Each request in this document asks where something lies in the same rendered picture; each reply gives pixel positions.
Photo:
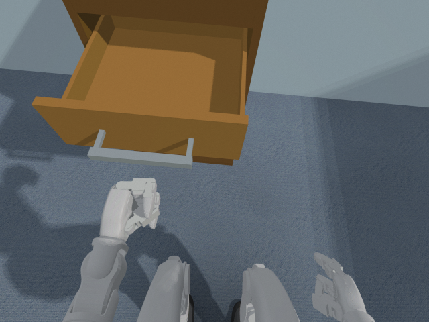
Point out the robot left forearm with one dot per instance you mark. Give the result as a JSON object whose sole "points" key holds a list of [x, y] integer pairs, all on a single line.
{"points": [[102, 271]]}

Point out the robot left thigh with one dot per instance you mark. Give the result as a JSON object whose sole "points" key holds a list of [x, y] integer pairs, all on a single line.
{"points": [[163, 300]]}

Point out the robot right hand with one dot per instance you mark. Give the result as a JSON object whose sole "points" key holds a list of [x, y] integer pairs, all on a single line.
{"points": [[343, 295]]}

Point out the handle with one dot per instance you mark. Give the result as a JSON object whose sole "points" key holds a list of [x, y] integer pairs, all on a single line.
{"points": [[136, 157]]}

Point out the drawer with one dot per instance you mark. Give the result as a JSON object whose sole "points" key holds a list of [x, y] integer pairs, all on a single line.
{"points": [[152, 84]]}

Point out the robot left hand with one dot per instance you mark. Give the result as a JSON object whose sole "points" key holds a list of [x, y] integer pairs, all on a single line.
{"points": [[138, 197]]}

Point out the left robot shin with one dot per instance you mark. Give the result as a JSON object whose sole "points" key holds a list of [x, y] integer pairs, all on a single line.
{"points": [[184, 302]]}

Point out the cabinet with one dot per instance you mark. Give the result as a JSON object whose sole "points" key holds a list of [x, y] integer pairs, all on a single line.
{"points": [[248, 14]]}

